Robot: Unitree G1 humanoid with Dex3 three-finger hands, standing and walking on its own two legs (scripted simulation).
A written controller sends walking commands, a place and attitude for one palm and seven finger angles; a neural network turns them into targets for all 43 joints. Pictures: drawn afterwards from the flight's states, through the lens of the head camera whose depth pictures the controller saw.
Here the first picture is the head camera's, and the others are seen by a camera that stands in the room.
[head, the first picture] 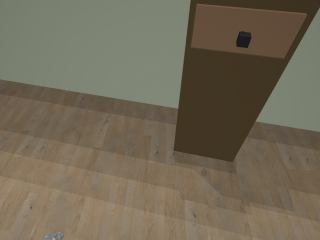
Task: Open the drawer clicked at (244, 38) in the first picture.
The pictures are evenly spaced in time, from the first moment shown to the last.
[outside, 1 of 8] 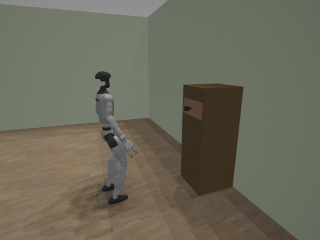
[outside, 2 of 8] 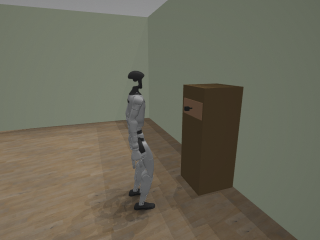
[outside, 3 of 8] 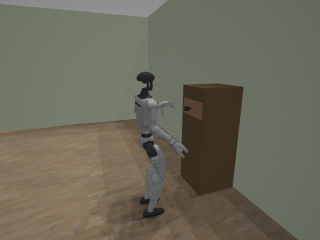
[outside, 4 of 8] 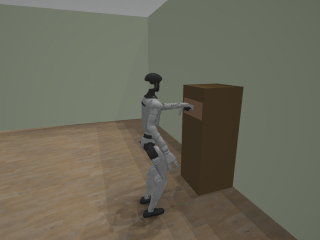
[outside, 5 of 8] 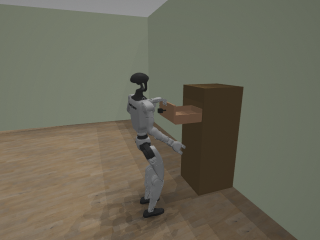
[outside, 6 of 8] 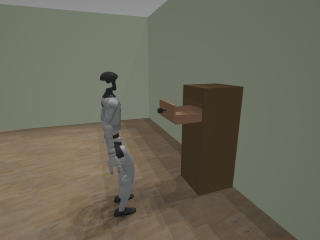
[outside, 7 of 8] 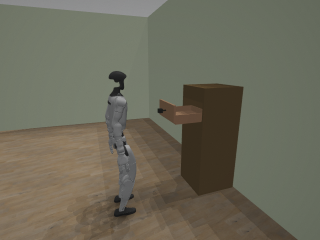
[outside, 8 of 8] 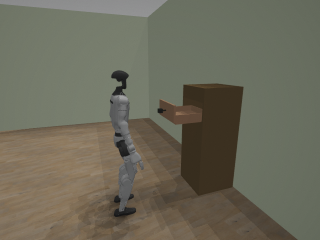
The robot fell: no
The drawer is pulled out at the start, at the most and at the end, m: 0.00 0.30 0.30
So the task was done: yes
